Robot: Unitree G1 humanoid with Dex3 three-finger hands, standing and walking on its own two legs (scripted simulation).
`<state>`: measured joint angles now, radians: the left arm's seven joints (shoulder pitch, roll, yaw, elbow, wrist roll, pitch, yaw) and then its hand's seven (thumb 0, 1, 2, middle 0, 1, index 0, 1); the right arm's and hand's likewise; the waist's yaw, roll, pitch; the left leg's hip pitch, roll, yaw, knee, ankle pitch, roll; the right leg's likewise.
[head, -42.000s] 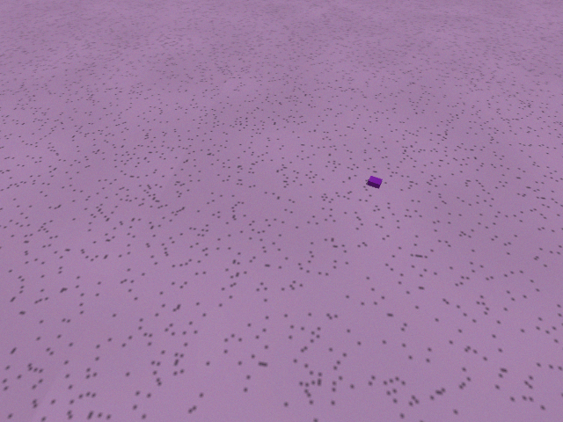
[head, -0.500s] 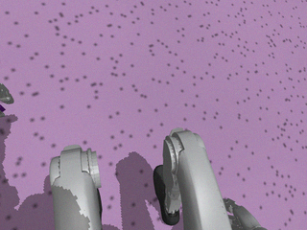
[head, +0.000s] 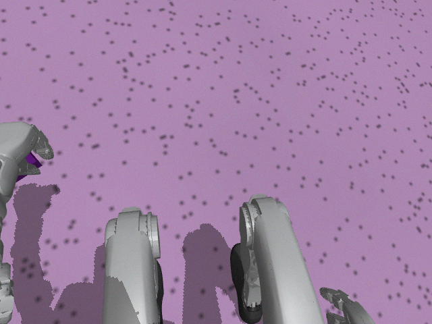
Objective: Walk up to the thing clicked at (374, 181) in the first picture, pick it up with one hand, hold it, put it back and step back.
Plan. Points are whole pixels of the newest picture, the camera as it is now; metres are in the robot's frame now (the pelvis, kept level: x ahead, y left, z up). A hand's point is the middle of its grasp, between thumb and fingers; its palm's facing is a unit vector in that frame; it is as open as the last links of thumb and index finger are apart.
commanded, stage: lift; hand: left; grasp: from above
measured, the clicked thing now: (16, 164) +0.42 +0.37 -0.16
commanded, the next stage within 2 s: hold in 1.24 s
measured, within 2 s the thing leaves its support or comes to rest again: neither
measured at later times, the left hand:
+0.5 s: hand out of the picture +0.36 +0.30 +0.09, palm faces -0.40 -0.12 -0.91, open 4.8 cm
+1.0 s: hand out of the picture +0.35 +0.26 +0.24, palm faces -0.42 -0.10 -0.90, open 5.1 cm
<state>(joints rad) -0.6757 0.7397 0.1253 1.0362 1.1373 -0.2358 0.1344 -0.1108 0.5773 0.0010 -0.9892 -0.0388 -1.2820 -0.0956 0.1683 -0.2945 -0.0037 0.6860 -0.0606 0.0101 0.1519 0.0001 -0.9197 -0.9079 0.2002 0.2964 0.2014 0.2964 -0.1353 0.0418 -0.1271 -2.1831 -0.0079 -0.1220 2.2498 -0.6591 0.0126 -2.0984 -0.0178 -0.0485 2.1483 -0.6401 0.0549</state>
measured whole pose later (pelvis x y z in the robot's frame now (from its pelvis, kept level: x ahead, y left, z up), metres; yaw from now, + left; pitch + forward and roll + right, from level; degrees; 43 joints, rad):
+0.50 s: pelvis +0.01 +0.00 +0.16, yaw +3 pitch +27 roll -5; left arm -0.34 0.60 0.00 0.59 0.97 -0.07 0.02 -0.10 0.59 0.00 -0.97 -0.06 -1.26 -0.11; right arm 0.14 -0.26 -0.01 0.64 0.03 0.04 0.01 0.00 -0.90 -0.90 0.20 0.30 0.20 0.30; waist -0.07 0.05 -0.17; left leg -1.60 0.02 -0.07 1.74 -0.61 0.01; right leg -1.55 -0.01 -0.03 1.66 -0.57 0.04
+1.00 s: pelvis +0.05 -0.01 +0.31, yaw +4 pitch +14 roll -2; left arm -0.28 0.45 -0.12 0.73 1.01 -0.04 0.11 -0.08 0.58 0.00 -0.95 -0.11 -1.21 -0.13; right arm 0.23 -0.25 -0.03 0.73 0.04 -0.04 -0.04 0.00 -0.90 -0.90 0.20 0.30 0.20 0.30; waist -0.05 0.04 -0.12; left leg -0.91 0.04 -0.02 1.13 -0.47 -0.01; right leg -0.89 -0.01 -0.01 1.08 -0.43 0.03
